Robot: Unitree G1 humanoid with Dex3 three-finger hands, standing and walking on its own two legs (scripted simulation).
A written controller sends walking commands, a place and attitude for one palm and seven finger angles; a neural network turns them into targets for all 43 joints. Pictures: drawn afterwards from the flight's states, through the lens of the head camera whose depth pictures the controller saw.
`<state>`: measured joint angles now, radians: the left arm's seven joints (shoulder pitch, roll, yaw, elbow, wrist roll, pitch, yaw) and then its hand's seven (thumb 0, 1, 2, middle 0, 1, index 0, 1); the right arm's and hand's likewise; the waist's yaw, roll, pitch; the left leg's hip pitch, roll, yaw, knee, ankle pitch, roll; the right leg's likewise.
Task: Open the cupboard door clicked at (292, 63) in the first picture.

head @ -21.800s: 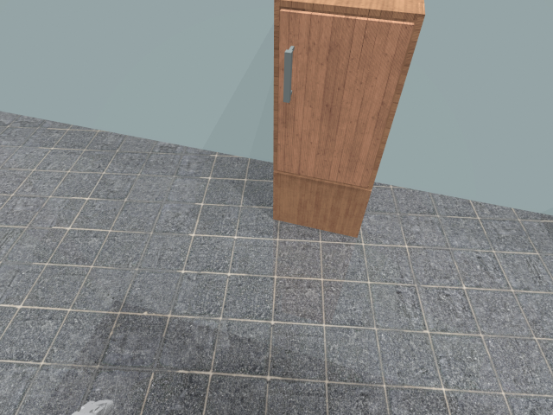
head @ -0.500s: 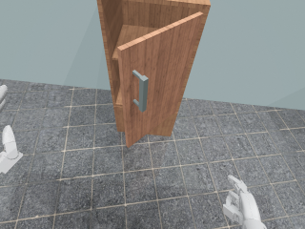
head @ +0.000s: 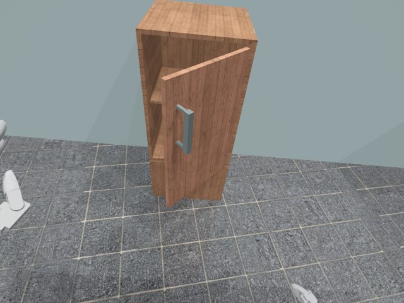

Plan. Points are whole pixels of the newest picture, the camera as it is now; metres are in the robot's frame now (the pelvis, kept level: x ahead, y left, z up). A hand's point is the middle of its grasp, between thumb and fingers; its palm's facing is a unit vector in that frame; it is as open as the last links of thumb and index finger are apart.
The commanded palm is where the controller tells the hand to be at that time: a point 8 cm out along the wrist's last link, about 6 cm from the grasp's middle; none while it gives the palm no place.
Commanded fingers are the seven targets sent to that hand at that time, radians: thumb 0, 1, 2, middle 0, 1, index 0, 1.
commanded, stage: stop stepping back and stand still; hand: left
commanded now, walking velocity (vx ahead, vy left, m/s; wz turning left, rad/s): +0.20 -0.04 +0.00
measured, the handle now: (183, 130) +0.61 +0.07 +0.00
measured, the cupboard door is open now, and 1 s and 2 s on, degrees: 47 47 47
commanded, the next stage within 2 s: let the arm hang, fingers relaxed in 0.38 s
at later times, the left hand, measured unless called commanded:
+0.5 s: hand (68, 189) +0.24 +0.22 +0.17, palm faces +0.34 -0.76 -0.55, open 7.4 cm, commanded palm none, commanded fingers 0.00 0.90 0.90 -0.20 -0.30 -0.20 -0.30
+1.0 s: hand out of the picture +0.00 +0.17 -0.17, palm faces +0.00 -0.97 -0.24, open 7.1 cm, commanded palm none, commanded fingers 0.00 0.90 0.90 -0.20 -0.30 -0.20 -0.30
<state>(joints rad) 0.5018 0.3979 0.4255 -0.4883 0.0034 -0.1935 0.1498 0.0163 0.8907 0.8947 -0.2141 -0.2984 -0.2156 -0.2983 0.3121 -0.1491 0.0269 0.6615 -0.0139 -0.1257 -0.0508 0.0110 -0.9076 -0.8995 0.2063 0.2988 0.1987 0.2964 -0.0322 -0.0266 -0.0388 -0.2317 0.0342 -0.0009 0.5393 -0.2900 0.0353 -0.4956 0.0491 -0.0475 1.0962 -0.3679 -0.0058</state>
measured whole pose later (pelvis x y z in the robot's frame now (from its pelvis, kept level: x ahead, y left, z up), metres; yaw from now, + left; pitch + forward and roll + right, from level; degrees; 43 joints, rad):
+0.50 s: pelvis +0.02 -0.03 -0.01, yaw -3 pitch +0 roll +0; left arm 0.53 0.47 0.46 -0.49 -0.01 -0.26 0.13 0.01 0.89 0.89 -0.22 -0.30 -0.22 -0.30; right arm 0.19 -0.22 -0.02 0.61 0.00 -0.16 -0.05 0.01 -0.91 -0.90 0.20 0.30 0.19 0.30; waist -0.01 -0.03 0.04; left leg -0.29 0.01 0.06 0.56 -0.27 0.01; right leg -0.25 -0.03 -0.07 0.57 -0.33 -0.01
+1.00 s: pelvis +0.00 -0.03 +0.00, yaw -1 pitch -1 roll +0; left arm 0.30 0.21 0.02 1.05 0.01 0.03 0.02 -0.02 0.96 0.89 -0.21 -0.30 -0.21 -0.30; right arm 0.29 -0.19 0.00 1.07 -0.02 0.04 -0.01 0.00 -0.92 -0.90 0.20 0.30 0.20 0.30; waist 0.00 0.01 0.06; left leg -0.25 0.01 0.02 0.45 -0.19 0.01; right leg -0.18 -0.02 -0.11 0.44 -0.24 -0.01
